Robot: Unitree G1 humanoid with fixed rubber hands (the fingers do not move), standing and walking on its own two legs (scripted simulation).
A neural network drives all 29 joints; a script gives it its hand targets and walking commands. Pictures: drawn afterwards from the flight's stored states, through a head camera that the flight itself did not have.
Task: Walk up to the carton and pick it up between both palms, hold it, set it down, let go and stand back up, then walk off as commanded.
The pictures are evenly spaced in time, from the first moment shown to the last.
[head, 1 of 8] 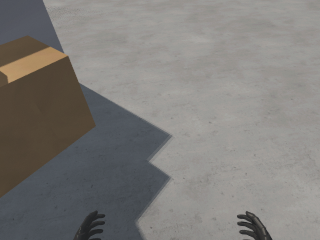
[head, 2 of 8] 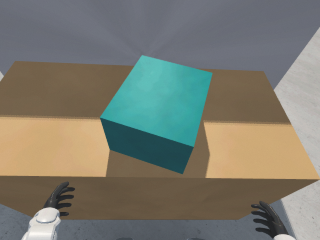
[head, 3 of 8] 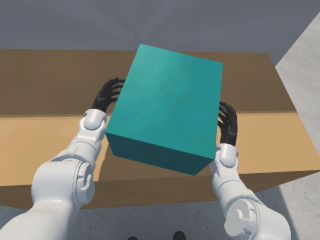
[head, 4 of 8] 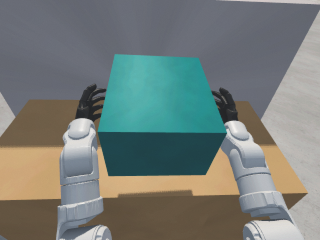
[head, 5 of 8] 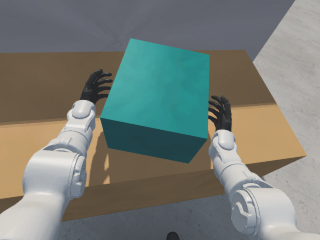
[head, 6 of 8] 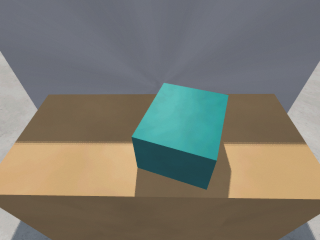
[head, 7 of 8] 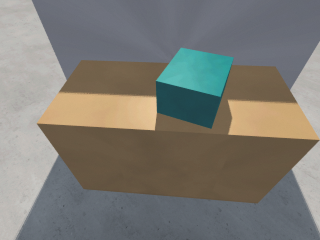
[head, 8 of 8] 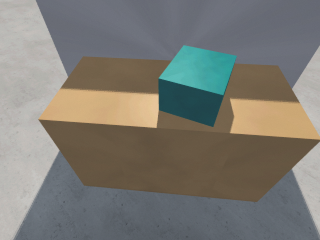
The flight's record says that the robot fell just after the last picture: no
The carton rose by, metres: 0.20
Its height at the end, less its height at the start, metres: +0.00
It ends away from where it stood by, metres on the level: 0.03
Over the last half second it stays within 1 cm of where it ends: yes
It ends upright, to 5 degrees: yes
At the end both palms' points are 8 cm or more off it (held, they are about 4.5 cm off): yes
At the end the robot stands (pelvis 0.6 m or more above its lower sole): yes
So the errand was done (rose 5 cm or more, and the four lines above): yes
